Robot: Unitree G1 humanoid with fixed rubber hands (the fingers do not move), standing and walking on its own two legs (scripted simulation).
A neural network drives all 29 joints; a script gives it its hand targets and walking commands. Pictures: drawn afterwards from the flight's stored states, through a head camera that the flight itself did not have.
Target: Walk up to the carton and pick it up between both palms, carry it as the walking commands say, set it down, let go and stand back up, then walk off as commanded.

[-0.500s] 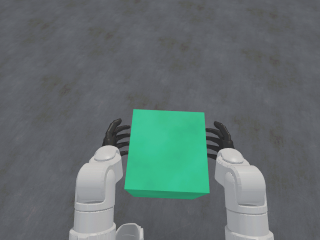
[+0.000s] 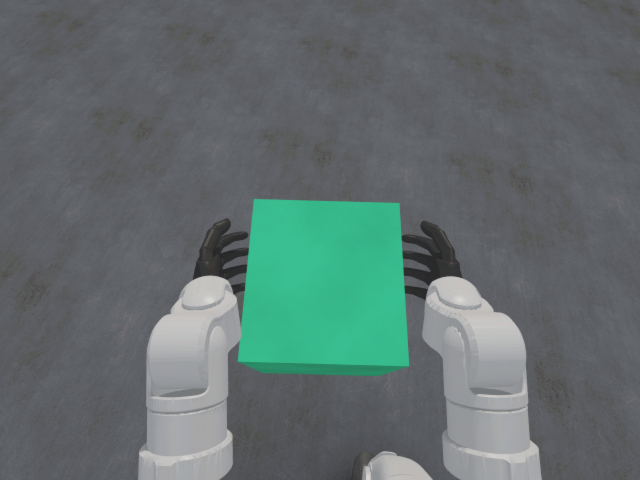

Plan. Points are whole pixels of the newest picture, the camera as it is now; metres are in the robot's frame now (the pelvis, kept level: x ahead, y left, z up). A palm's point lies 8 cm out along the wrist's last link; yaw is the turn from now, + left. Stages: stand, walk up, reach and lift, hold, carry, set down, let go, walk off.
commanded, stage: carry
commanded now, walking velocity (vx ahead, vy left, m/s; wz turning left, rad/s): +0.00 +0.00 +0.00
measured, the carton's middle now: (323, 297) +0.33 +0.01 +0.00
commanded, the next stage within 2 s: none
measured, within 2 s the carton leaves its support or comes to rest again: neither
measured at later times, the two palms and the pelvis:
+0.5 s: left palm (234, 152) +0.50 +0.13 +0.11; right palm (420, 151) +0.50 -0.13 +0.11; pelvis +0.21 -0.01 +0.01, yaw +2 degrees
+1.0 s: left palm (231, 141) +0.55 +0.14 +0.08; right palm (400, 142) +0.55 -0.11 +0.08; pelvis +0.26 +0.01 -0.01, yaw +1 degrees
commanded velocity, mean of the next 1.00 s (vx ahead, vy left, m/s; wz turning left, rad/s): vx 0.00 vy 0.00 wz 0.00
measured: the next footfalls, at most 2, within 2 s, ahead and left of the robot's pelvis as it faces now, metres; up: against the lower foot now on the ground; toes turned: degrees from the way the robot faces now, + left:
right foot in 0.04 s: +0.19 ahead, -0.11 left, +0.01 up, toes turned -8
left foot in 0.24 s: +0.11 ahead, +0.09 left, +0.00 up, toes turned +13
